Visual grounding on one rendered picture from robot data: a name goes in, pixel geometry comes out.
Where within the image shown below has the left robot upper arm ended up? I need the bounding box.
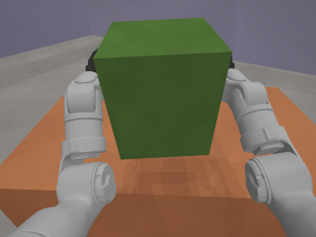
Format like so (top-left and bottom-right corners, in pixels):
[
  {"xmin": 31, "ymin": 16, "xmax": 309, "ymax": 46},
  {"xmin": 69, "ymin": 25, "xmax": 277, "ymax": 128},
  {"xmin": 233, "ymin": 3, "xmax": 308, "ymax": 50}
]
[{"xmin": 6, "ymin": 161, "xmax": 117, "ymax": 237}]

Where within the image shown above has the carton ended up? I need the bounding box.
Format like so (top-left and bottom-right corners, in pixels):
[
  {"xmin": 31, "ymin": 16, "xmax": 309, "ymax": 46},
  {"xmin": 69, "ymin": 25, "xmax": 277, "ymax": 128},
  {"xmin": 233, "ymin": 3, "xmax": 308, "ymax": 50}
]
[{"xmin": 93, "ymin": 17, "xmax": 232, "ymax": 160}]

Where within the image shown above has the left robot hand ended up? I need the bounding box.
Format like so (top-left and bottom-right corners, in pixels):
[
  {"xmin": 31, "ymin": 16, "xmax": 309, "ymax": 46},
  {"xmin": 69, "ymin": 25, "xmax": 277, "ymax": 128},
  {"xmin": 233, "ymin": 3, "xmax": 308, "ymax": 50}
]
[{"xmin": 85, "ymin": 49, "xmax": 98, "ymax": 73}]

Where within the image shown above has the right robot upper arm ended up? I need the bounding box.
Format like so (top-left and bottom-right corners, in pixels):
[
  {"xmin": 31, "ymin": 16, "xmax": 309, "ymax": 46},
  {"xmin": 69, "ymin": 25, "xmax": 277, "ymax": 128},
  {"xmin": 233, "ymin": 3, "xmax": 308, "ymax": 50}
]
[{"xmin": 245, "ymin": 152, "xmax": 316, "ymax": 237}]

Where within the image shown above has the right robot hand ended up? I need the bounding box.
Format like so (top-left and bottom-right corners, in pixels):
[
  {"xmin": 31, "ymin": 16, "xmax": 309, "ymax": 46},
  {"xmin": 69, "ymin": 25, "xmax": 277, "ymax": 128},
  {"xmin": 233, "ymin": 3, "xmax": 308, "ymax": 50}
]
[{"xmin": 228, "ymin": 56, "xmax": 235, "ymax": 69}]

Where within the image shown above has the right robot forearm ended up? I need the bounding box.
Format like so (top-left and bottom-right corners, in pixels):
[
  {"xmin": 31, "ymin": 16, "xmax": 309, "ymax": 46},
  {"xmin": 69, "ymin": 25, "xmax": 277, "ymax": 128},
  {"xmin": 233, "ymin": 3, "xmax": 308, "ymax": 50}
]
[{"xmin": 221, "ymin": 68, "xmax": 313, "ymax": 192}]

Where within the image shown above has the left robot forearm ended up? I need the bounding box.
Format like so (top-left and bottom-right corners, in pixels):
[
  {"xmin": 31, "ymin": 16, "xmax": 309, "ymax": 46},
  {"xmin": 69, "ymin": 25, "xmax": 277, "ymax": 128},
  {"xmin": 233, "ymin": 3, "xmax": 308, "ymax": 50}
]
[{"xmin": 56, "ymin": 71, "xmax": 107, "ymax": 199}]

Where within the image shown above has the pedestal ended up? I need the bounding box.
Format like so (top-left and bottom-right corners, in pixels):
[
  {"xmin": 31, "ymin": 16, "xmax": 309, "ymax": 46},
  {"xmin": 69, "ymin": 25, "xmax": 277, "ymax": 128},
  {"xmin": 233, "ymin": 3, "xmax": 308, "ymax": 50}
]
[{"xmin": 0, "ymin": 87, "xmax": 316, "ymax": 237}]

